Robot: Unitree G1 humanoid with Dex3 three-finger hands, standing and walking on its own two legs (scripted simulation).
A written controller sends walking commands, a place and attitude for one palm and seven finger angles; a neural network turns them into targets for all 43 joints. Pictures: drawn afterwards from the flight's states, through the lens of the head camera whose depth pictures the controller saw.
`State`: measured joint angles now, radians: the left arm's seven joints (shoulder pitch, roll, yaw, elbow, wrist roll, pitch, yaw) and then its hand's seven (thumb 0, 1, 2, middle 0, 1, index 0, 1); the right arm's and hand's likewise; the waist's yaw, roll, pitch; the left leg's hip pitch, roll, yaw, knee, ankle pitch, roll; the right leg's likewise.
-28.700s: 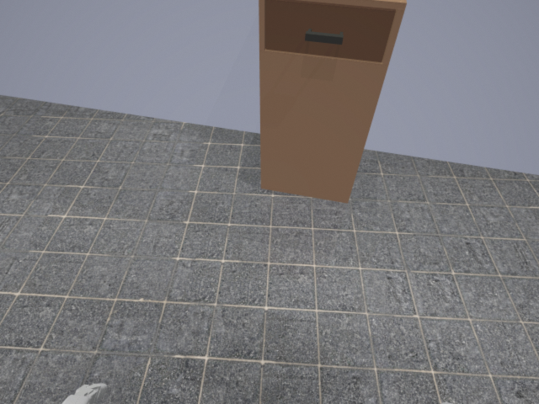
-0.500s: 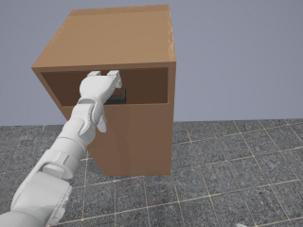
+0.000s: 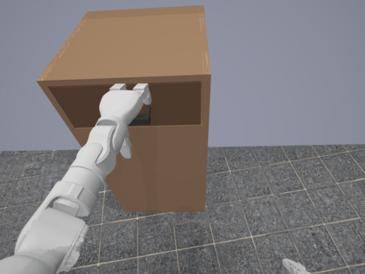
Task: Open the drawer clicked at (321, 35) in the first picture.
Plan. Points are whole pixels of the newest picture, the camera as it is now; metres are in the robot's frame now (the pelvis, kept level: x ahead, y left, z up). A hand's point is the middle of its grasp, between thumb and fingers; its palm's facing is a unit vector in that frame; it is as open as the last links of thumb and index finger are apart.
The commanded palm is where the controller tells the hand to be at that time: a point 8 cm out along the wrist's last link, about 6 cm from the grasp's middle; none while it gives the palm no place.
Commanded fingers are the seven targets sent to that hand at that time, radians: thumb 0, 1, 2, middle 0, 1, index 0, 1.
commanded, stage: re-aim the fingers above the handle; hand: left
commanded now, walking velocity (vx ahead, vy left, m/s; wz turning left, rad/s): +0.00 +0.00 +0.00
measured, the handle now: (129, 114) +0.51 +0.19 +0.04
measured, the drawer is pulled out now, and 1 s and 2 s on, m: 0.00 0.00 0.00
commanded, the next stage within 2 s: lower the fingers behind the handle in 0.02 s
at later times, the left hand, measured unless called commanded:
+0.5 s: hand (123, 126) +0.43 +0.17 +0.08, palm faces +0.04 -0.04 -1.00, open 13.9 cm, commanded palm +0.41 +0.19 +0.14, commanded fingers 0.00 -0.50 0.30 -0.30 -1.20 -0.30 -1.20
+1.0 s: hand (124, 130) +0.44 +0.18 +0.06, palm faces +0.03 -0.01 -1.00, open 13.9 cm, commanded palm +0.42 +0.18 +0.10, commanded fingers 0.00 -0.50 0.30 -0.30 -1.20 -0.30 -1.20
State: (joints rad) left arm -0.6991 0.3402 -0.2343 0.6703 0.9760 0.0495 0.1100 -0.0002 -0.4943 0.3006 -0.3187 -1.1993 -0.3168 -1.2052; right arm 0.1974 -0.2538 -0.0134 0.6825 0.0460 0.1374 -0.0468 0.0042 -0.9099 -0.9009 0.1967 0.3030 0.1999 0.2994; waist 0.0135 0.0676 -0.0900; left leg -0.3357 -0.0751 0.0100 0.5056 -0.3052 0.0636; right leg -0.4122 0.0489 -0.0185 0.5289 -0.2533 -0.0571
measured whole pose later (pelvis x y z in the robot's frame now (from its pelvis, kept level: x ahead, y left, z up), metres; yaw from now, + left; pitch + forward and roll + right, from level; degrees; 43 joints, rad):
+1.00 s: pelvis -0.01 +0.00 -0.01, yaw +0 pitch +12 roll +0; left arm -0.74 0.33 -0.19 0.88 1.04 0.06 0.29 0.00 -0.49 0.30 -0.33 -1.26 -0.32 -1.21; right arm 0.27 -0.25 -0.04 0.70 0.03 0.13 -0.03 0.00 -0.91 -0.90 0.20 0.30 0.20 0.30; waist -0.02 0.06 -0.12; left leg -0.48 -0.07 0.02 0.60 -0.34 0.07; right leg -0.54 0.05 -0.02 0.61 -0.27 -0.05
